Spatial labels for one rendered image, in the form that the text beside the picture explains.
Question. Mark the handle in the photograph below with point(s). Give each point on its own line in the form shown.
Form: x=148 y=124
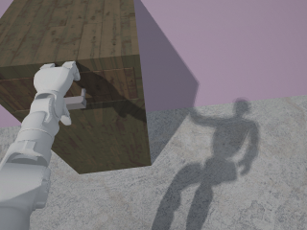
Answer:
x=77 y=102

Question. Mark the drawer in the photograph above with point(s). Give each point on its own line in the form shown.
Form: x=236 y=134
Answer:
x=100 y=86

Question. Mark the robot left forearm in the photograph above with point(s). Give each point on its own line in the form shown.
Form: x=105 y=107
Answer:
x=34 y=140

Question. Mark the robot left hand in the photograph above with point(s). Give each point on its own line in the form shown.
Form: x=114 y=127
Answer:
x=58 y=79

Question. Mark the cabinet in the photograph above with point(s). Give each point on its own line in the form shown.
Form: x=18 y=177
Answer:
x=97 y=35

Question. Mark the robot left upper arm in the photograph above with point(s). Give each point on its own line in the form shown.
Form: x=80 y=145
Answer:
x=23 y=189

